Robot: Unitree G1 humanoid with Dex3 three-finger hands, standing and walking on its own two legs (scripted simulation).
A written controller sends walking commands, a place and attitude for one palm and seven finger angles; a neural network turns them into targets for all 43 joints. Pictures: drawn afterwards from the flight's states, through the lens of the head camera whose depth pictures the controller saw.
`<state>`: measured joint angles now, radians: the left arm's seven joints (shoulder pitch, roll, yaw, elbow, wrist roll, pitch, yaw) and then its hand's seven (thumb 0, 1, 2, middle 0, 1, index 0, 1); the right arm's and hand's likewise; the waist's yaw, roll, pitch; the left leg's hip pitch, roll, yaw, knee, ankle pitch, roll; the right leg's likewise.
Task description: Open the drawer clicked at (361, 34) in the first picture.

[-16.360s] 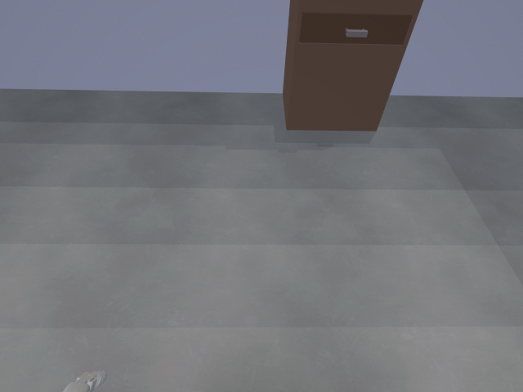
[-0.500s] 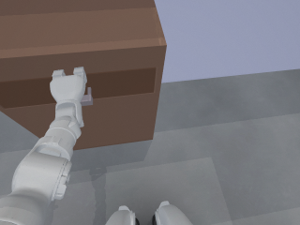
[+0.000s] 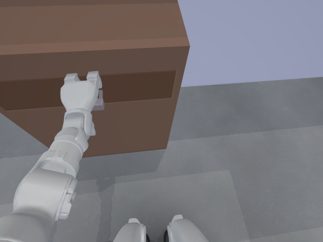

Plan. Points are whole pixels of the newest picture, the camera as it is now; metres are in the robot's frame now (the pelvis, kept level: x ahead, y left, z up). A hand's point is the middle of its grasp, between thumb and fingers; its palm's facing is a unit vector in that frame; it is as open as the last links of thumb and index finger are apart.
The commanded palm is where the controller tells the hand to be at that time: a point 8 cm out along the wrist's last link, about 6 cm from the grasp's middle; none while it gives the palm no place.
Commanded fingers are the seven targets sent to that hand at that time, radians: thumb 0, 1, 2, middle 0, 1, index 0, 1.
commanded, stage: lower the fingers behind the handle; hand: left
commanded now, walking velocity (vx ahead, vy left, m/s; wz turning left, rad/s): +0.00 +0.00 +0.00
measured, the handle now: (86, 99) +0.53 +0.19 -0.06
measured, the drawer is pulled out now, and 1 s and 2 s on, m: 0.00 0.00 0.00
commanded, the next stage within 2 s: lift the fingers back up to retry in 1.50 s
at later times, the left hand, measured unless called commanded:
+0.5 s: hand (81, 115) +0.47 +0.20 -0.05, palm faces -0.03 -0.05 -1.00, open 13.8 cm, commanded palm +0.46 +0.18 +0.00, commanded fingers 0.00 -0.50 0.30 -0.30 -1.20 -0.30 -1.20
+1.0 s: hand (86, 112) +0.48 +0.19 -0.06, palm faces -0.01 +0.00 -1.00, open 13.7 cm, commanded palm +0.47 +0.17 -0.03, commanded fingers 0.00 -0.50 0.30 -0.30 -1.20 -0.30 -1.20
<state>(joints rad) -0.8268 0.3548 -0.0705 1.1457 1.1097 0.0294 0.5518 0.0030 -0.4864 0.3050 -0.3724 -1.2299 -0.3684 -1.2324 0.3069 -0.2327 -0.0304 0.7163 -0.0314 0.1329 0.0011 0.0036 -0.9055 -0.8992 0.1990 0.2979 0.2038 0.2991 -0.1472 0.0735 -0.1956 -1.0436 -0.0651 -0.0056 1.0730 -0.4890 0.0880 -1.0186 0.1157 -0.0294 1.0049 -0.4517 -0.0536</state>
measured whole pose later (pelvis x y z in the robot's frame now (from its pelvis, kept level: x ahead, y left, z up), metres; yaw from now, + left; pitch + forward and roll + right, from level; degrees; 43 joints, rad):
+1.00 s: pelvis -0.03 -0.01 -0.04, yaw +0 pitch +30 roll -4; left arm -0.94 0.42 -0.11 1.24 1.11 0.04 0.54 0.00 -0.49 0.30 -0.34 -1.26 -0.32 -1.29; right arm 0.31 -0.23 0.00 0.71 -0.03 0.09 0.01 0.00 -0.90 -0.90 0.20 0.30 0.21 0.30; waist -0.16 0.07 -0.22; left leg -1.26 -0.06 -0.01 1.27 -0.52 0.08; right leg -1.24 0.11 -0.07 1.20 -0.49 -0.07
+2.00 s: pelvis -0.04 -0.01 -0.03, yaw +0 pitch +29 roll -4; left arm -0.93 0.48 -0.07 1.14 1.07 0.02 0.37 0.00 -0.49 0.30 -0.32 -1.22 -0.34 -1.22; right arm 0.37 -0.23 0.02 0.70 0.00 0.04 -0.04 0.00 -0.90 -0.90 0.20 0.30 0.21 0.30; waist -0.18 0.08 -0.19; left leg -1.24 -0.06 -0.01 1.22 -0.48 0.08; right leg -1.21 0.12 -0.06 1.14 -0.44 -0.06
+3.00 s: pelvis +0.00 -0.01 +0.01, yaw +0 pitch +23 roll -2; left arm -0.79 0.33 -0.12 1.14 1.08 0.05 0.48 0.00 -0.49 0.30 -0.32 -1.21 -0.32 -1.20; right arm 0.32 -0.22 -0.03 0.71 -0.01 0.14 0.00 0.00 -0.90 -0.90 0.20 0.30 0.20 0.30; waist -0.13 0.06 -0.19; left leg -0.93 -0.06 0.00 0.99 -0.46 0.08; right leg -0.91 0.11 -0.02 0.94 -0.42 -0.06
